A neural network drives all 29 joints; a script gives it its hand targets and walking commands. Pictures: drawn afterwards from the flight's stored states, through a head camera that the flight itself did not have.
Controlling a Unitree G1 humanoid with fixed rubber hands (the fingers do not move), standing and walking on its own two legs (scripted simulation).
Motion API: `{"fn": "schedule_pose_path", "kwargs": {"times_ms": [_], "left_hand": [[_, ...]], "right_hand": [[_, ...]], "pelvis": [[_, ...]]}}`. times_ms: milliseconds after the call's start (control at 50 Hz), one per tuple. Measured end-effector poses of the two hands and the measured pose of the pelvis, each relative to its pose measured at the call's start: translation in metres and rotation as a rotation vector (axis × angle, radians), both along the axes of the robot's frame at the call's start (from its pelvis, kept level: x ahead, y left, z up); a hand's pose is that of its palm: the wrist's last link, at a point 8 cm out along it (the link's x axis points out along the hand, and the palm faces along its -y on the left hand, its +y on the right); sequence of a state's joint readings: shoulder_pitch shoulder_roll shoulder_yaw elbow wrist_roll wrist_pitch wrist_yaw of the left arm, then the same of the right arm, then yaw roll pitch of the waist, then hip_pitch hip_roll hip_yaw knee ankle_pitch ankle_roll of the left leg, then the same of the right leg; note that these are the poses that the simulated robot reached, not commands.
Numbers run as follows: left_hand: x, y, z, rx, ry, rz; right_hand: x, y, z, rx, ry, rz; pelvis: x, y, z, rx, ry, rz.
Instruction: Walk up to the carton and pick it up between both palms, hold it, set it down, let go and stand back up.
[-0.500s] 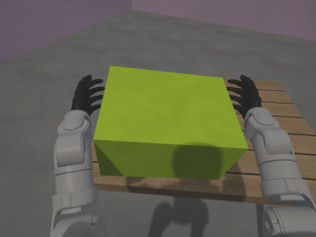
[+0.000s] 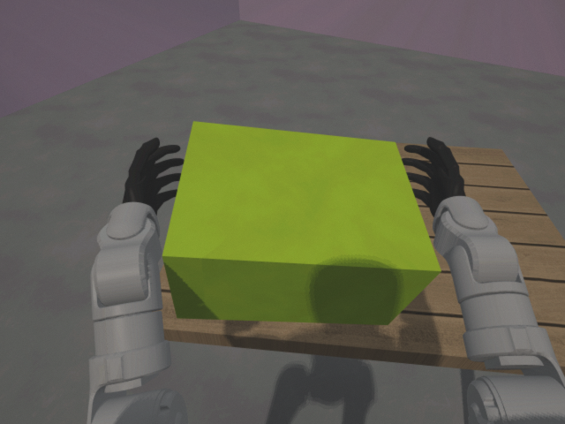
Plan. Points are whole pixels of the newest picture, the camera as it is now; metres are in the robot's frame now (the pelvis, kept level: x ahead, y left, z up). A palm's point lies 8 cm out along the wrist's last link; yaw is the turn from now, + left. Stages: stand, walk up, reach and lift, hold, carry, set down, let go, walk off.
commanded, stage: hold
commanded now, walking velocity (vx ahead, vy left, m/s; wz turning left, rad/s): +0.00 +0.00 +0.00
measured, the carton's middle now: (292, 225) +0.36 +0.01 +0.13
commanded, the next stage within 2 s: none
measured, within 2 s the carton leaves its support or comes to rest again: neither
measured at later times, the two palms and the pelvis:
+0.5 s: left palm (146, 200) +0.35 +0.19 +0.19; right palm (445, 194) +0.36 -0.19 +0.19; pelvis +0.00 +0.00 +0.00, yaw +0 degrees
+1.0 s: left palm (147, 199) +0.35 +0.19 +0.19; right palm (448, 197) +0.36 -0.20 +0.19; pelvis +0.00 +0.00 +0.00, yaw +0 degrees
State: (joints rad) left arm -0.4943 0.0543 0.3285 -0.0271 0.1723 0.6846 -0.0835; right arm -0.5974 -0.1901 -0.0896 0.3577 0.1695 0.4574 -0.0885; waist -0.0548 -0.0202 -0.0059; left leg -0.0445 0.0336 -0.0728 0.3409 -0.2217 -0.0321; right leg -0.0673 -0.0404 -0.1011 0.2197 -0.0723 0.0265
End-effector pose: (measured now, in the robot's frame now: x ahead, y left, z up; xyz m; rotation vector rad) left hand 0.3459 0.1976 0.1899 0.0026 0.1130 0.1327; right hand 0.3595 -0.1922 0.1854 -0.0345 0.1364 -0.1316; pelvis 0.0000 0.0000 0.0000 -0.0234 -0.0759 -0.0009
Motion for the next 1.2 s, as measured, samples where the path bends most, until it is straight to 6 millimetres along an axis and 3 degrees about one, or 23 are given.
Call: {"fn": "schedule_pose_path", "kwargs": {"times_ms": [1200], "left_hand": [[0.0050,-0.0043,-0.0004,-0.002,0.009,-0.001]], "right_hand": [[0.0040,-0.0040,-0.0006,0.000,0.010,-0.004]], "pelvis": [[-0.0012,-0.0019,0.0002,0.002,0.007,-0.003]]}}
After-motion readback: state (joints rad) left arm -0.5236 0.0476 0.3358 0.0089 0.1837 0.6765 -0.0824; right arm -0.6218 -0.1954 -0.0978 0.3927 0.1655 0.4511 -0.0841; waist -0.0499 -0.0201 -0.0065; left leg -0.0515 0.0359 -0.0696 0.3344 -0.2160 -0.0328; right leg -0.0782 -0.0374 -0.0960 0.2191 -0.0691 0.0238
